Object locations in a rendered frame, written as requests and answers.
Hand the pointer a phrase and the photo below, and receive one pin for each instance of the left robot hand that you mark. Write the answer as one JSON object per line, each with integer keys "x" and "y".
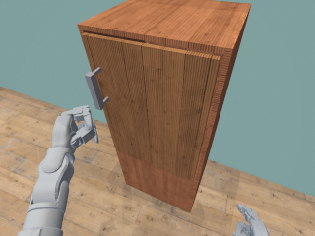
{"x": 67, "y": 134}

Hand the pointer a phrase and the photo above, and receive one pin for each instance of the cupboard door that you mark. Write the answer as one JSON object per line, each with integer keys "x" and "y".
{"x": 159, "y": 99}

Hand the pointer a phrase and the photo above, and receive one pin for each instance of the right robot hand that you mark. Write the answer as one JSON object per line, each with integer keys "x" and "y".
{"x": 256, "y": 227}

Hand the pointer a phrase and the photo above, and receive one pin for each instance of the left robot forearm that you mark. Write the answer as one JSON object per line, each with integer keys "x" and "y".
{"x": 50, "y": 194}

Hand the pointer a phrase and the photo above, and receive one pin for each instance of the handle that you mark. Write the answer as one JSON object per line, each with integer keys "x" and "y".
{"x": 94, "y": 89}

